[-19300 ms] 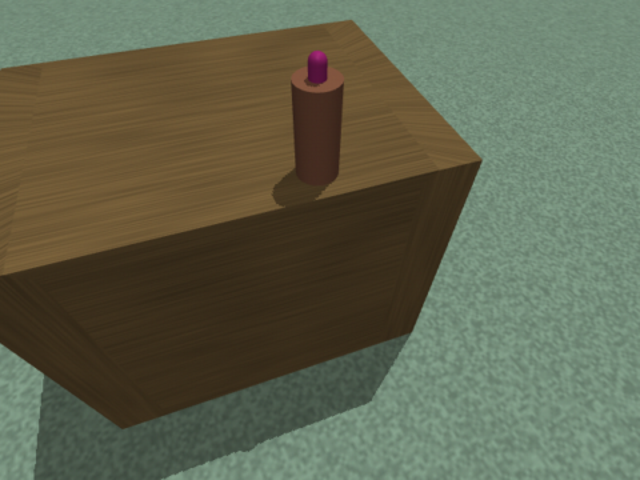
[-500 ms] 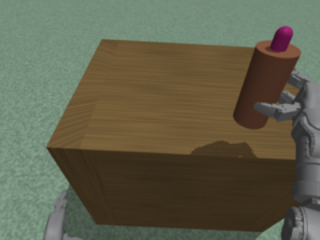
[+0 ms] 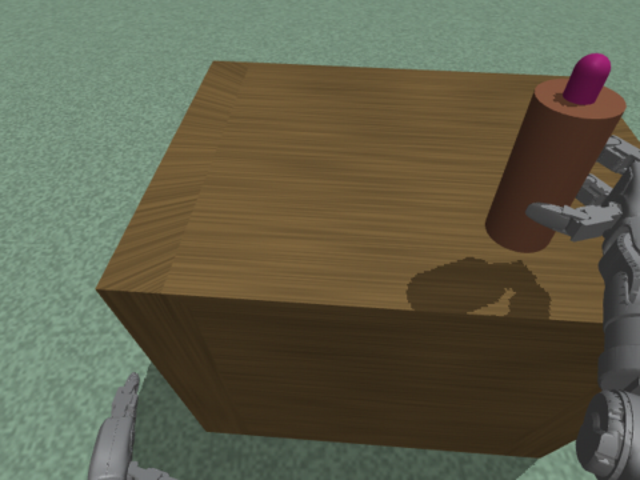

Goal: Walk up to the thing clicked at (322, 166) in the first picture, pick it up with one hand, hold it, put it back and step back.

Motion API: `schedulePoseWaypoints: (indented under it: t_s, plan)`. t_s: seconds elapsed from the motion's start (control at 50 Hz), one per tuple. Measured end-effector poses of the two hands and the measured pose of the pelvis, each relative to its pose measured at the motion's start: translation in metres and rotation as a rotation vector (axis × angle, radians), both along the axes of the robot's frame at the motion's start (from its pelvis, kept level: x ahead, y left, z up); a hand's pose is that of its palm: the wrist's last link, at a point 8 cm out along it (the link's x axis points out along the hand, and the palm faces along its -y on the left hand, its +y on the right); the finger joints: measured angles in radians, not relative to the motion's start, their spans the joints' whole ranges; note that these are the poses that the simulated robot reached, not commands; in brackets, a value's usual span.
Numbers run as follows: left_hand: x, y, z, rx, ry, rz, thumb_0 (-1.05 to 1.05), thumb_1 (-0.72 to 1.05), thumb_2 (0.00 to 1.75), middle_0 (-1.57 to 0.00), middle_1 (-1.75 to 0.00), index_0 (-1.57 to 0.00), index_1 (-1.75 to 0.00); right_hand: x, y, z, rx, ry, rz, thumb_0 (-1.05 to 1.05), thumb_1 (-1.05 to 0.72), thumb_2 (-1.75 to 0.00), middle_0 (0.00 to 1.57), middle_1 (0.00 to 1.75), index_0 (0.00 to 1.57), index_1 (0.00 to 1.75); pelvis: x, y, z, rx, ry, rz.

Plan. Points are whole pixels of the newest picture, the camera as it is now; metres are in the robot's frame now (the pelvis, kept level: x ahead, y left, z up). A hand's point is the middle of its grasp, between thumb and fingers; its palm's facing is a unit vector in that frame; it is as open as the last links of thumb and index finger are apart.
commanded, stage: crouch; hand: right
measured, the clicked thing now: (550, 158) +0.44 -0.21 +0.19
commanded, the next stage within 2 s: lower in 0.22 s
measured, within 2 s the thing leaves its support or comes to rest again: rests again in 1.10 s
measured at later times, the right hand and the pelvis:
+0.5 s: hand (571, 192) +0.45 -0.26 +0.13, palm faces +0.27 +0.96 +0.00, open 11.0 cm; pelvis +0.01 +0.00 +0.00, yaw +0 degrees
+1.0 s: hand (554, 221) +0.45 -0.27 +0.08, palm faces +0.28 +0.96 +0.00, open 11.0 cm; pelvis +0.01 +0.00 -0.01, yaw +1 degrees
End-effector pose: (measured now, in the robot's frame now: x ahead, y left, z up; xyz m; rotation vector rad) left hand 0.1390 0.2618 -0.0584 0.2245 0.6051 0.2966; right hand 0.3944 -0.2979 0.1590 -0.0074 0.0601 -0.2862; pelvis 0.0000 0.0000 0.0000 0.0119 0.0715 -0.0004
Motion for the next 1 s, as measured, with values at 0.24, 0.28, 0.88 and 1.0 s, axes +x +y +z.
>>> schedulePoseWaypoints:
  t_s: [0.24,0.28,0.88,1.0]
  plan:
    - [0.000,-0.006,-0.004,-0.016,0.043,0.006,-0.01,-0.52,0.05,-0.05,-0.04,-0.06,-0.04,0.011,-0.010,-0.008,0.007,0.000,-0.002,-0.03,0.61,-0.79,0.77,1.21,0.80,1.20,0.006,-0.003,-0.001,0.003,0.023,0.003]
    - [0.001,-0.006,-0.004,-0.015,0.048,0.006,-0.01,-0.52,0.05,-0.05,-0.04,-0.06,-0.04,0.013,-0.011,-0.009,0.002,0.000,0.000,-0.03,0.61,-0.79,0.77,1.21,0.80,1.20,0.006,-0.004,-0.001,0.003,0.026,0.004]
    - [0.002,-0.003,-0.006,0.019,0.092,-0.003,-0.01,-0.52,0.06,-0.05,-0.04,-0.05,-0.04,0.020,-0.017,-0.071,0.023,0.016,0.001,-0.04,0.61,-0.80,0.76,1.21,0.80,1.21,0.008,-0.001,-0.011,0.013,0.095,0.007]
    - [0.003,-0.007,-0.008,0.014,0.088,-0.007,-0.01,-0.52,0.06,-0.05,-0.04,-0.05,-0.04,0.021,-0.018,-0.078,0.024,0.016,0.004,-0.04,0.61,-0.80,0.76,1.22,0.80,1.22,0.008,-0.003,-0.014,0.016,0.107,0.008]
